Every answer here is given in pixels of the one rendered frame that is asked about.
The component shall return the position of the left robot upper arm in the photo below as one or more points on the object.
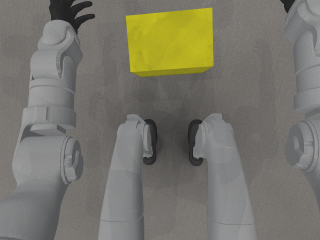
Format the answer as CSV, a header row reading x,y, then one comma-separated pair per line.
x,y
44,166

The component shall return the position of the right robot shin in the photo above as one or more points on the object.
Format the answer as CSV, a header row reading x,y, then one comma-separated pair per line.
x,y
196,152

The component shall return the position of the robot right forearm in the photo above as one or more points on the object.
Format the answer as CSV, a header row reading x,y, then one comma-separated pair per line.
x,y
303,32

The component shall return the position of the right robot upper arm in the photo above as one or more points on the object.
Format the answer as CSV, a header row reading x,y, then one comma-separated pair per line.
x,y
302,151

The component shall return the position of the right robot hand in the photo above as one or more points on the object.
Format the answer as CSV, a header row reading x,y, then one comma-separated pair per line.
x,y
287,4

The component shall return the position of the left robot hand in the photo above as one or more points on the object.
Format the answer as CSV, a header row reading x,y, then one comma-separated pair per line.
x,y
62,10

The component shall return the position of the robot left forearm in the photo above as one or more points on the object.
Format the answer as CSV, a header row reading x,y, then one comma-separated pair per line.
x,y
52,84

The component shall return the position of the left robot foot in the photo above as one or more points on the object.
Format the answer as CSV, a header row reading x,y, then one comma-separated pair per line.
x,y
154,137

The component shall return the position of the carton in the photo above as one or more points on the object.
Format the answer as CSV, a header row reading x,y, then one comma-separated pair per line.
x,y
170,43

